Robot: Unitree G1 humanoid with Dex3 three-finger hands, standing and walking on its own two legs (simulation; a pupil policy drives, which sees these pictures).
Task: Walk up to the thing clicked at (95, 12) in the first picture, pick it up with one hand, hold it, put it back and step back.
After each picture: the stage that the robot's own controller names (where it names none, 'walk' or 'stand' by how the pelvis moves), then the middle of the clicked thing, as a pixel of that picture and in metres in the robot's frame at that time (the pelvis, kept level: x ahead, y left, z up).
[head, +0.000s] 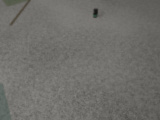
stand; (95, 13) +1.97 -0.22 -0.72
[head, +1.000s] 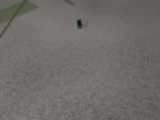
walk; (79, 24) +1.83 +0.13 -0.70
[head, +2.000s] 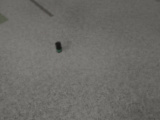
walk; (58, 47) +1.23 +0.31 -0.72
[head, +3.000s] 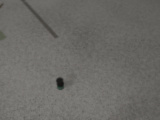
walk; (60, 83) +0.77 +0.21 -0.71
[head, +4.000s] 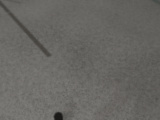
walk; (58, 118) +0.45 +0.13 -0.70
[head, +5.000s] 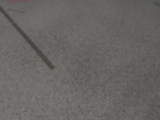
stand; out of the picture +0.32 +0.13 -0.72
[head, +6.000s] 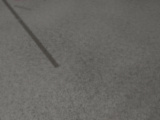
stand; out of the picture +0.33 +0.11 -0.72
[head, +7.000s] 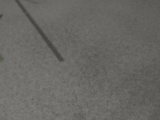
stand; out of the picture +0.36 +0.10 -0.71
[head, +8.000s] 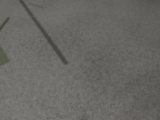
stand; out of the picture +0.38 +0.07 -0.72
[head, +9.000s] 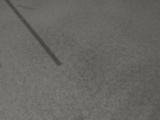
stand; out of the picture +0.36 +0.10 -0.72
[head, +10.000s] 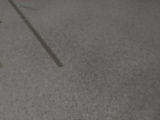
stand; out of the picture +0.35 +0.09 -0.73
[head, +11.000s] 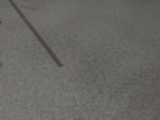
stand; out of the picture +0.35 +0.10 -0.73
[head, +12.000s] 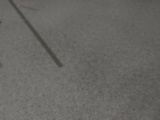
go down; out of the picture +0.35 +0.10 -0.73
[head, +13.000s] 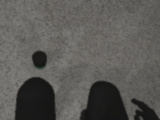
go down; (39, 60) +0.43 +0.16 -0.34
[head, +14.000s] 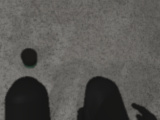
approach; (29, 59) +0.43 +0.18 -0.30
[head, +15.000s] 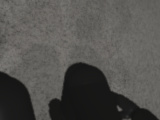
close in; out of the picture +0.42 +0.22 -0.23
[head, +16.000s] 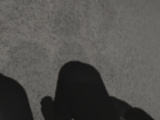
close; out of the picture +0.43 +0.23 -0.22
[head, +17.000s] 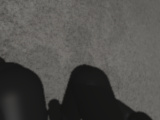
lift; out of the picture +0.33 +0.20 -0.20
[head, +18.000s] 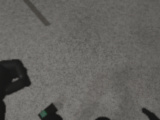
lift; (47, 112) +0.34 +0.18 -0.57
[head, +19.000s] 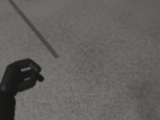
hold; out of the picture +0.31 +0.18 -0.70
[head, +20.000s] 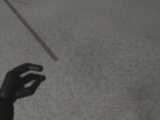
stand; out of the picture +0.32 +0.18 -0.70
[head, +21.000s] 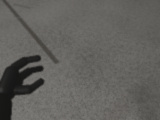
stand; out of the picture +0.32 +0.19 -0.71
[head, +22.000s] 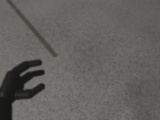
stand; out of the picture +0.32 +0.18 -0.69
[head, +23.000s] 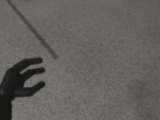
stand; out of the picture +0.31 +0.18 -0.70
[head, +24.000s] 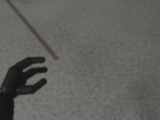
stand; out of the picture +0.29 +0.17 -0.70
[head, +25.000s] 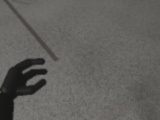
stand; out of the picture +0.28 +0.17 -0.71
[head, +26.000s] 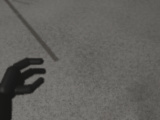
stand; out of the picture +0.27 +0.15 -0.71
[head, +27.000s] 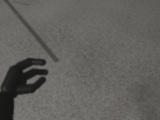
stand; out of the picture +0.26 +0.15 -0.71
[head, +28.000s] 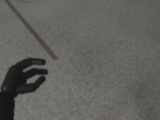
stand; out of the picture +0.25 +0.14 -0.71
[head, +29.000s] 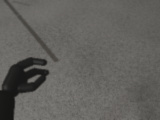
stand; out of the picture +0.24 +0.13 -0.71
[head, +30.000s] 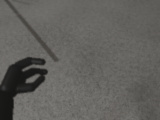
stand; out of the picture +0.22 +0.11 -0.71
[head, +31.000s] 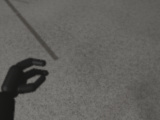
stand; out of the picture +0.22 +0.10 -0.71
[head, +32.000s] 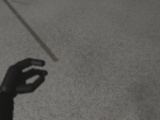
stand; out of the picture +0.21 +0.10 -0.71
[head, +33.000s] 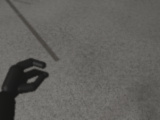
hold; out of the picture +0.21 +0.11 -0.71
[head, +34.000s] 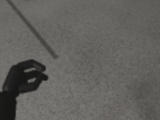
hold; out of the picture +0.21 +0.11 -0.71
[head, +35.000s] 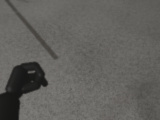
crouch; out of the picture +0.22 +0.10 -0.70
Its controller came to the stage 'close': yes
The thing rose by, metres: 0.13
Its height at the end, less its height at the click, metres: -0.02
